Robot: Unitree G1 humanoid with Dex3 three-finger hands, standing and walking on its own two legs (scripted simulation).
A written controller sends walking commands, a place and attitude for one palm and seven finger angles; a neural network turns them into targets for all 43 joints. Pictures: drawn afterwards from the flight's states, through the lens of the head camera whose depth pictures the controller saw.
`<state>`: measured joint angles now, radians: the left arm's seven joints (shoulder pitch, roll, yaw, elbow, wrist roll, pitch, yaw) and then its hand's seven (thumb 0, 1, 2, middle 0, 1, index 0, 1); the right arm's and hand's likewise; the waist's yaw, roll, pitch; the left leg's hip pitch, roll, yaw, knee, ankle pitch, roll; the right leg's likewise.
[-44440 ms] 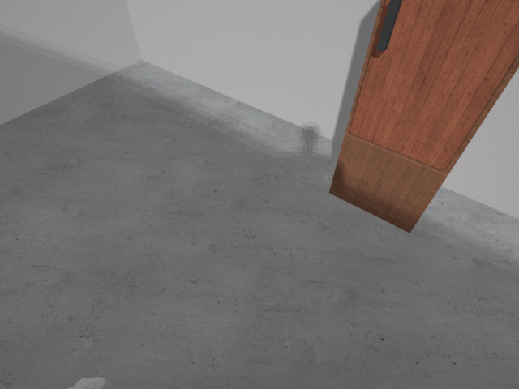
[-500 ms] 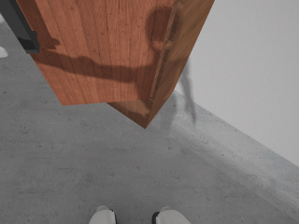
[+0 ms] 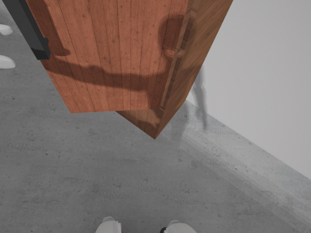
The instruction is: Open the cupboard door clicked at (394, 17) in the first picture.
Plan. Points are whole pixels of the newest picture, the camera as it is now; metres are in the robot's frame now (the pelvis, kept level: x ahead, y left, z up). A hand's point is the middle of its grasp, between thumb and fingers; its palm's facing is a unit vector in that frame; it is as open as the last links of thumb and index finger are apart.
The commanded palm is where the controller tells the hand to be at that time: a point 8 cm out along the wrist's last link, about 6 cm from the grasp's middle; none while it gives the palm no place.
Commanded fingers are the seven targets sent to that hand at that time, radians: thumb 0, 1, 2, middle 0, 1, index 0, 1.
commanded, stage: move the hooked fingers beside the handle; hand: left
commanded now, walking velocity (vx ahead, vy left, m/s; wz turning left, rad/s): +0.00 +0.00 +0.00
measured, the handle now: (31, 22) +0.57 +0.23 +0.15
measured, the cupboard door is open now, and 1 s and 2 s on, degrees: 43 43 41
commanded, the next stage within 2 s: slide the fingers in behind the handle in 0.44 s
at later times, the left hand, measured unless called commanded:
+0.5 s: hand out of the picture +0.52 +0.30 +0.16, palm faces +0.02 -1.00 +0.02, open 13.9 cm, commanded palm +0.52 +0.34 +0.15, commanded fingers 0.00 -0.50 0.30 -0.30 -1.20 -0.30 -1.20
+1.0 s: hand (5, 36) +0.53 +0.27 +0.15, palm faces +0.02 -1.00 +0.03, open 14.0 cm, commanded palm +0.52 +0.30 +0.14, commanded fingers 0.00 -0.50 0.30 -0.30 -1.20 -0.30 -1.20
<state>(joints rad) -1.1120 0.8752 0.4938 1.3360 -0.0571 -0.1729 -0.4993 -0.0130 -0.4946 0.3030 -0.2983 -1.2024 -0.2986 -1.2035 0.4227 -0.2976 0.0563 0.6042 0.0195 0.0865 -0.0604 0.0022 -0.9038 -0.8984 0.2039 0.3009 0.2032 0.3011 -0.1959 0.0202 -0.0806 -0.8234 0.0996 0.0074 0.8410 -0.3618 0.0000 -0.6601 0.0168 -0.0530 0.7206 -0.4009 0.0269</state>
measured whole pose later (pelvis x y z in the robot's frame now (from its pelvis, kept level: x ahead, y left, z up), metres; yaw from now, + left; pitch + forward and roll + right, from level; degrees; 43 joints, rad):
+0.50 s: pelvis -0.01 +0.00 -0.01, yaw -1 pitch +21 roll -5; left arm -1.19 0.96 0.51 1.39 -0.04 -0.18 -0.53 -0.01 -0.49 0.30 -0.30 -1.20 -0.30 -1.20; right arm 0.47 -0.29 0.08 0.63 0.02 0.08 -0.08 0.00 -0.90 -0.90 0.20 0.30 0.20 0.30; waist -0.23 0.03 -0.07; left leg -0.90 0.11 0.00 0.88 -0.36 0.00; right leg -0.73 0.03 -0.05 0.75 -0.40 0.03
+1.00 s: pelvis -0.01 +0.01 +0.00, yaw +0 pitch +20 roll -5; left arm -1.13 0.81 0.47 1.29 -0.05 -0.17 -0.42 -0.01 -0.49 0.30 -0.30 -1.20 -0.29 -1.21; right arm 0.46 -0.28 0.06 0.61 0.00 0.07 -0.03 0.00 -0.90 -0.90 0.20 0.30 0.20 0.30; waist -0.21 0.03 -0.09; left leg -0.87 0.10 0.01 0.88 -0.37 0.01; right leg -0.70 0.01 -0.05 0.74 -0.40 0.04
